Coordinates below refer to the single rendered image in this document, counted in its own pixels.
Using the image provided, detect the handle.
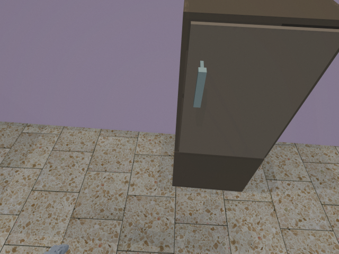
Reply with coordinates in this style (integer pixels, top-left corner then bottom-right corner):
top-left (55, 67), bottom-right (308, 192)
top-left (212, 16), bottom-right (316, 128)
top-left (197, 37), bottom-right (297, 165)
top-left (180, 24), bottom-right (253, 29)
top-left (193, 61), bottom-right (207, 108)

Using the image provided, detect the cupboard door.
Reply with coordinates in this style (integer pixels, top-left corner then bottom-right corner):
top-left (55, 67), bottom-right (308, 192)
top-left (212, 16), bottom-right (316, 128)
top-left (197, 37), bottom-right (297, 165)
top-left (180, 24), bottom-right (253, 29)
top-left (179, 21), bottom-right (339, 159)

